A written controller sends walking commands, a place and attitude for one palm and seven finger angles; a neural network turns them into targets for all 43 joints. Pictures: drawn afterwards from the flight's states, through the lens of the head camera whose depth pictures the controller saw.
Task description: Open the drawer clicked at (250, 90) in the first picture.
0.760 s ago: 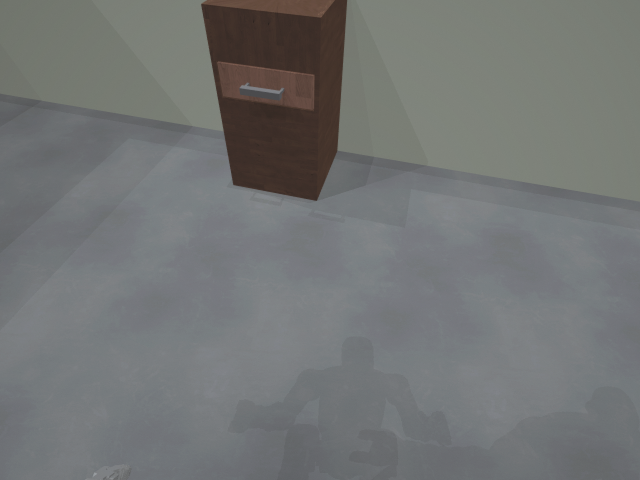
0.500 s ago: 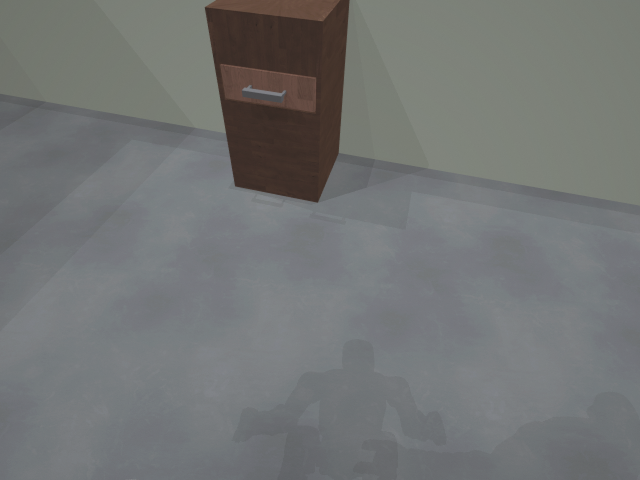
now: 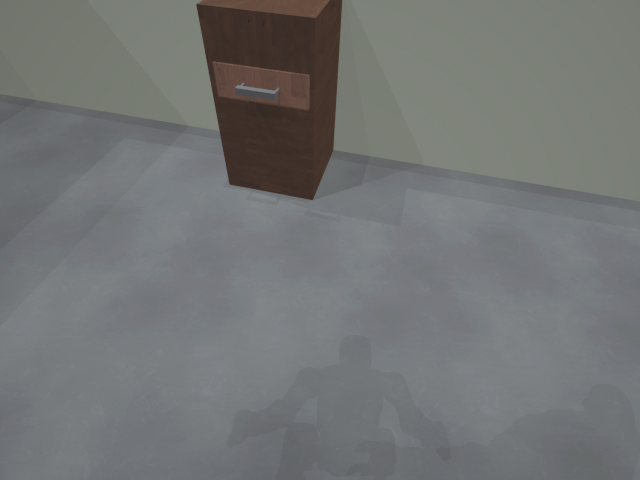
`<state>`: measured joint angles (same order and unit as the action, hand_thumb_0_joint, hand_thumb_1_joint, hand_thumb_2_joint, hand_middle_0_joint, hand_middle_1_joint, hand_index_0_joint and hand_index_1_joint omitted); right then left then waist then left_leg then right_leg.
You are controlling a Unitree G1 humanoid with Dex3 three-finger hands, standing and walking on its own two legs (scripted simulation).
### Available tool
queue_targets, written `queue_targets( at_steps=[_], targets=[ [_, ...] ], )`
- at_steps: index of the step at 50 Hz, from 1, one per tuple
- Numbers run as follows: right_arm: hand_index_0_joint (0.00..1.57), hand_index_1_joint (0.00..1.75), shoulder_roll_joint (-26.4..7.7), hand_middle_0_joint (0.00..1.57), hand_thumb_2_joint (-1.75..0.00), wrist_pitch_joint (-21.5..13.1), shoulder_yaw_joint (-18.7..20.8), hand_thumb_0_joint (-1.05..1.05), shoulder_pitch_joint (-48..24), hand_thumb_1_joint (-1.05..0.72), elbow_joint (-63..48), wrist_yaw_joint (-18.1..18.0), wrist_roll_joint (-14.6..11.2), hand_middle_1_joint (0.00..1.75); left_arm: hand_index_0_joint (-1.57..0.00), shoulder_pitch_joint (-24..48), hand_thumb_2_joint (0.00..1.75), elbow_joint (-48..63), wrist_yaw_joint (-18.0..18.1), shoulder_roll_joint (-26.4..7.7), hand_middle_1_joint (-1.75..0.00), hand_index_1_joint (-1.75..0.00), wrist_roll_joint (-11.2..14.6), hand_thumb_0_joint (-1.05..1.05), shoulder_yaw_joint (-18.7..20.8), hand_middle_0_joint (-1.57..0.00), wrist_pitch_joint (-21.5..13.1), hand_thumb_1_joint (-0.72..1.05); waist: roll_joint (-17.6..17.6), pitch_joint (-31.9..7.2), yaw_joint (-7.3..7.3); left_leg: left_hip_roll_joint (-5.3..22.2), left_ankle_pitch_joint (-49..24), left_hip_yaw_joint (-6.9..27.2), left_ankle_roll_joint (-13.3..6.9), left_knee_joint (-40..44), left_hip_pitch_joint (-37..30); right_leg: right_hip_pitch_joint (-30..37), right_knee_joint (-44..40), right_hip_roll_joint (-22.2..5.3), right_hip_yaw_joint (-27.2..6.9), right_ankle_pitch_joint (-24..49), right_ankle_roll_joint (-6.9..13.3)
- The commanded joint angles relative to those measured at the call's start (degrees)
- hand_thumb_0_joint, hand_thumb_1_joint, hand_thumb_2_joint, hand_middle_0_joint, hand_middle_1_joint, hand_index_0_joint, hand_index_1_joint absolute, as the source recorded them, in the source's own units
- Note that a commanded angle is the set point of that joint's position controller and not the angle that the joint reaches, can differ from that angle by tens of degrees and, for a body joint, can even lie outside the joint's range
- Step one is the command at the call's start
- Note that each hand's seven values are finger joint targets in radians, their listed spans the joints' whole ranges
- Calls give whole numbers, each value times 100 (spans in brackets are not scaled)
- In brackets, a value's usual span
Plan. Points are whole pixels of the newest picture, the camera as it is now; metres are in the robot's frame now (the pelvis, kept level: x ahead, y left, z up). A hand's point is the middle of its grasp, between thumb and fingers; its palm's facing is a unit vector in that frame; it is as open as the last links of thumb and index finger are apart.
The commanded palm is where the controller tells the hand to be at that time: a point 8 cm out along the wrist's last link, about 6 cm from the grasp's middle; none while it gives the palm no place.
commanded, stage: stand and wait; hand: left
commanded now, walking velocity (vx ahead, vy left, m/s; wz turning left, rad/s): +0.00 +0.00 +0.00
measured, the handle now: (258, 90) +1.49 +0.32 -0.23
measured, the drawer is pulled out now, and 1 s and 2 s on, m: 0.00 0.00 0.00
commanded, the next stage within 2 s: look at it before walking up in 0.06 s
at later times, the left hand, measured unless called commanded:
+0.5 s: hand out of the picture +0.07 +0.24 -0.16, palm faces -0.02 -0.95 -0.33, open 7.4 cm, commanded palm none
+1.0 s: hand out of the picture +0.06 +0.23 -0.17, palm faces +0.08 -0.96 -0.26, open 7.4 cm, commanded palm none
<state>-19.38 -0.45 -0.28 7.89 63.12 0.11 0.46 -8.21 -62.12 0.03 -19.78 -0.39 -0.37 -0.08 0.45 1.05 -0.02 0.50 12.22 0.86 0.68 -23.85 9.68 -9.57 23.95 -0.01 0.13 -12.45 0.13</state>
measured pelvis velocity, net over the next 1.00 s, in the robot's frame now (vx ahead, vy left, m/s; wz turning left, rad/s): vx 0.02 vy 0.01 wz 0.07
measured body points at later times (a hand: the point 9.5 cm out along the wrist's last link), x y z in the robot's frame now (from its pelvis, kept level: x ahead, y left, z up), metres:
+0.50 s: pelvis +0.00 +0.00 +0.00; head +0.00 +0.00 +0.45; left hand +0.07 +0.29 -0.13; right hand +0.08 -0.30 -0.13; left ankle +0.01 +0.13 -0.74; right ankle +0.01 -0.12 -0.74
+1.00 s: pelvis +0.02 +0.01 +0.00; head +0.01 +0.02 +0.45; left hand +0.05 +0.28 -0.15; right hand +0.08 -0.27 -0.14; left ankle +0.00 +0.12 -0.72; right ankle +0.01 -0.12 -0.74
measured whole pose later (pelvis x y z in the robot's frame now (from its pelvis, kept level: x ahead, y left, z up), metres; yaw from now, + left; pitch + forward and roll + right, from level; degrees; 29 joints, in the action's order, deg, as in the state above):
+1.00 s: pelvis +0.02 +0.01 +0.00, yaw +4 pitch -1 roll -1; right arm -15.8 1.9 0.0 13.7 62.6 0.9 1.1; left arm -13.0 -60.1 0.1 -15.8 -1.3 0.7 0.2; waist 0.8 -1.4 -0.2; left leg 1.3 24.3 -0.2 -0.1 -41.4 17.4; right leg -8.0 24.1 -1.0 4.0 -15.7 0.3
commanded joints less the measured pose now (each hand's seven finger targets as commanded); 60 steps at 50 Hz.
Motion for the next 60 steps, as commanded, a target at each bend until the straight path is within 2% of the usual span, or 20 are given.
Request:
queue_targets(
  at_steps=[1, 7, 13, 38, 39, 40, 41, 42, 44, 46, 47, 48, 51, 53, 55, 56, 57, 58, 59, 60],
  targets=[
    [20, 30, -1177, 20, -90, -134, 239, 0, -339, -90, -367, -64, 13, 30, -20, 273, 90, 391, 62, -1157, -30, -30, -20, 0, 225, -20, -129, 90, -14, -127, 4, 586, -446, 524, -243, 509, 65, -29, -516, -673, -630, 272, 178],
    [20, 30, -1180, 20, -90, -145, 240, 0, -352, -90, -365, -63, 6, 30, -20, 257, 90, 401, 67, -1159, -30, -30, -23, 0, 229, -20, -144, 90, -59, -291, 1, 603, -695, 516, -240, 478, -69, 79, -490, -690, -613, 570, 179],
    [20, 30, -1172, 20, -90, -135, 236, 0, -380, -90, -355, -60, 6, 30, -20, 275, 90, 388, 62, -1153, -30, -30, -28, 0, 224, -20, -132, 90, -40, -186, -5, 603, -502, 520, -237, 562, -47, 10, -567, -669, -628, 345, 162],
    [20, 30, -1166, 20, -90, -137, 223, 0, -371, -90, -286, -72, -7, 30, -20, 186, 90, 321, 70, -1147, -30, -30, -26, 0, 226, -20, -151, 90, -46, -291, -10, 636, -805, 466, -211, 575, -226, 161, -592, -702, -621, 786, 172],
    [20, 30, -1171, 20, -90, -134, 220, 0, -386, -90, -285, -74, -9, 30, -20, 194, 90, 313, 67, -1154, -30, -30, -24, 0, 224, -20, -150, 90, -35, -230, -6, 632, -757, 462, -206, 587, -213, 127, -616, -696, -629, 739, 166],
    [20, 30, -822, 20, -90, -92, 132, 0, -232, -90, -222, -55, 14, 30, -20, 35, 90, 240, 82, -807, -30, -30, -13, 0, 160, -20, -108, 90, -34, -316, -7, 602, -616, 450, -168, 540, -159, 222, -608, -715, -542, 469, 103],
    [20, 30, -522, 20, -90, -25, 66, 0, -82, -90, -169, -40, 39, 30, -20, -162, 90, 174, 91, -546, -30, -30, -18, 0, 108, -20, -46, 90, -28, -223, -27, 527, -248, 412, -128, 437, -20, 158, -585, -694, -534, -136, 56],
    [20, 30, -438, 20, -90, 20, 53, 0, 64, -90, -171, -21, 55, 30, -20, -330, 90, 163, 88, -515, -30, -30, -41, 0, 121, -20, 4, 90, 19, -191, -60, 457, 280, 410, -148, 315, 219, 191, -579, -697, -575, -835, 57],
    [20, 30, -413, 20, -90, 86, 78, 0, 92, -90, -287, 2, 96, 30, -20, -517, 90, 208, 52, -690, -30, -30, -75, 0, 224, -20, 63, 90, 364, 226, -153, 194, 1340, 301, -150, -53, 1065, 161, -862, -923, -906, -2088, 203],
    [20, 30, -327, 20, -90, 122, 129, 0, 43, -90, -480, 10, 90, 30, -20, -843, 90, 309, 59, -966, -30, -30, -106, 0, 364, -20, 65, 90, 1102, 387, -307, 8, 1524, -165, -96, -1323, 1749, 239, -1505, -1718, -1690, -2968, 597],
    [20, 30, -390, 20, -90, 121, 185, 0, -60, -90, -630, 29, 79, 30, -20, -960, 90, 354, 80, -1002, -30, -30, -117, 0, 409, -20, 31, 90, 1200, 492, -365, 128, 1676, -140, -111, -2058, 2072, 268, -1706, -2077, -1980, -2980, 849],
    [20, 30, -405, 20, -90, 79, 227, 0, -127, -90, -715, 63, 68, 30, -20, -953, 90, 398, 89, -960, -30, -30, -128, 0, 438, -20, -47, 90, 960, 591, -330, 290, 1582, -50, -127, -2545, 2316, 316, -1723, -2241, -1985, -2576, 980],
    [20, 30, -139, 20, -90, 8, 250, 0, 41, -90, -811, 168, 35, 30, -20, -793, 90, 521, 73, -812, -30, -30, -144, 0, 468, -20, -195, 90, 563, 469, -138, 494, 1366, -243, -90, -2385, 2119, 446, -1261, -2097, -864, -1136, 905],
    [20, 30, 34, 20, -90, -10, 260, 0, 301, -90, -828, 213, 20, 30, -20, -685, 90, 580, 59, -751, -30, -30, -157, 0, 482, -20, -205, 90, 590, 514, 26, 462, 1161, -499, -84, -1709, 1431, -55, -1025, -2003, -311, -993, 716],
    [20, 30, 105, 20, -90, -36, 291, 0, 983, -90, -654, 201, 36, 30, -20, -633, 90, 565, 41, -675, -30, -30, -123, 0, 508, -20, -174, 90, 454, 356, 296, 188, 532, -899, -85, -1010, 250, -695, -416, -1701, 320, -1196, 444],
    [20, 30, -65, 20, -90, -73, 358, 0, 1644, -90, -482, 167, 51, 30, -20, -678, 90, 585, 20, -513, -30, -30, -93, 0, 493, -20, -154, 90, -173, 44, 535, 118, 545, -808, -101, -505, -586, -977, 648, -1407, 741, -1055, 260],
    [20, 30, -587, 20, -90, -111, 522, 0, 2317, -90, -319, 117, 97, 30, -20, -664, 90, 723, -40, -102, -30, -30, -48, 0, 419, -20, -128, 90, -1757, -61, 787, 998, 1839, 1042, -459, 396, -1140, -2006, 2602, -761, 1118, -1475, -68],
    [20, 30, -945, 20, -90, -165, 583, 0, 2737, -90, -273, 39, 104, 30, -20, -346, 90, 1098, -62, 181, -30, -30, -54, 0, 338, -20, -116, 90, -2376, 136, 811, 2152, 2084, 3309, -958, 1467, -1082, -3240, 4071, -177, 764, -2431, -266],
    [20, 30, -918, 20, -90, -119, 565, 0, 2461, -90, -293, -12, 60, 30, -20, -160, 90, 1171, -60, 124, -30, -30, -90, 0, 351, -20, -123, 90, -1268, 283, 641, 2383, 2282, 3347, -1221, 1572, -809, -3422, 4544, -538, 89, -1989, -124],
    [20, 30, -561, 20, -90, -143, 486, 0, 2101, -90, -392, -34, 37, 30, -20, -125, 90, 1051, -66, 130, -30, -30, -116, 0, 402, -20, -143, 90, -812, 351, 479, 2035, 2361, 2968, -1110, 1558, -374, -3290, 4730, -711, -14, -1350, -75]
  ],
)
